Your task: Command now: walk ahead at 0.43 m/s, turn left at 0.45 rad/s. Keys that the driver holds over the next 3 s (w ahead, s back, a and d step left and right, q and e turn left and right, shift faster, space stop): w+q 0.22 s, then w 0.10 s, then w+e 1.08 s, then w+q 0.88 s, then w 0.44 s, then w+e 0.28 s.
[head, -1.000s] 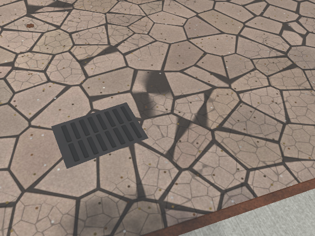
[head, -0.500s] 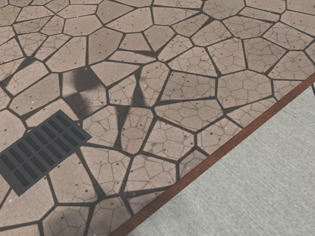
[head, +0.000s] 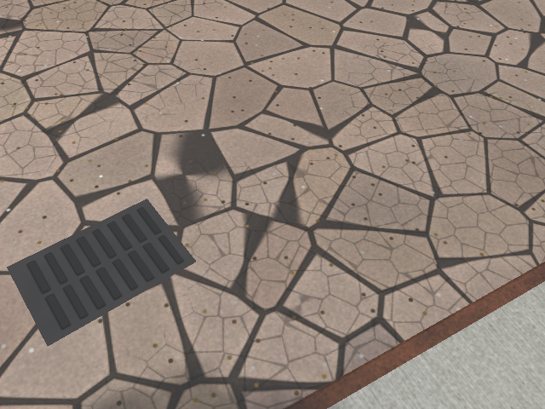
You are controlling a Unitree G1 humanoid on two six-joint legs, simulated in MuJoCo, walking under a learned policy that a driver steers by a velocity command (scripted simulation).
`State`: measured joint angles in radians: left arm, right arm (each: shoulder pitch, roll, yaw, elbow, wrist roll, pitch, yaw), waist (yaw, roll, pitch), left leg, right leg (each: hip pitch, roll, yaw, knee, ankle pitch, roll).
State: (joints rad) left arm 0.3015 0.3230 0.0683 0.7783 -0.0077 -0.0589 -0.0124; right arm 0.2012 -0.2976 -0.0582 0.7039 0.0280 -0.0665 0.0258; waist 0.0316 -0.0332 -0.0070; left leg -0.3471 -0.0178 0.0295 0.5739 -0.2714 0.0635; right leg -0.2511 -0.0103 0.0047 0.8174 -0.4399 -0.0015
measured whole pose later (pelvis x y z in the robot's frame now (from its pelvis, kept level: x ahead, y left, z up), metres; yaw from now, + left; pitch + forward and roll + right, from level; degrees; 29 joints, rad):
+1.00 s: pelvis +0.56 +0.12 -0.04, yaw -5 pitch +2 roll +0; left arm 0.40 0.29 0.06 0.78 -0.04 -0.04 0.02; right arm 0.18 -0.25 -0.04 0.70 -0.01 -0.10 0.03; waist 0.05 -0.03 -0.02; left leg -0.34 -0.04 -0.03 0.55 -0.23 0.03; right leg -0.45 0.05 0.14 1.35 -0.47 -0.01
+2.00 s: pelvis +1.10 +0.01 -0.06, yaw -9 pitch +2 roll -1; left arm 0.30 0.29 0.06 0.82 0.00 -0.05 0.01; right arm 0.13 -0.29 -0.05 0.65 0.02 -0.06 0.05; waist 0.03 0.02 0.05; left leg -0.52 -0.04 0.04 0.64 -0.16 0.09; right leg -0.12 -0.01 -0.08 0.91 -0.52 0.00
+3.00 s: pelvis +1.64 +0.00 -0.05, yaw +1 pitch +2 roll +0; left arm 0.43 0.29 0.04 0.87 -0.03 -0.05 0.00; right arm 0.04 -0.25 -0.03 0.62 -0.01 -0.10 0.02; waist 0.08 -0.02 0.03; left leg -0.44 0.00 0.01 0.54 -0.15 0.02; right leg -0.21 0.01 0.10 0.88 -0.49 -0.01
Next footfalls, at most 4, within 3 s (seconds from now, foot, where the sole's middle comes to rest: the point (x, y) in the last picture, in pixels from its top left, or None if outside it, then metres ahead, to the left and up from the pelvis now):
0.40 right None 0.43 -0.05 -0.77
0.90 left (196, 351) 0.64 0.22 -0.81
1.40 right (302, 274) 0.89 -0.06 -0.81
1.94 left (266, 182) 1.25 0.06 -0.81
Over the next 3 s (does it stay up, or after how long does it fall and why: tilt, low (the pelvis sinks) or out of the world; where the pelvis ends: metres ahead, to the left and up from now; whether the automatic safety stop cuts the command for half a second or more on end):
stays up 1.64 0.00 -0.05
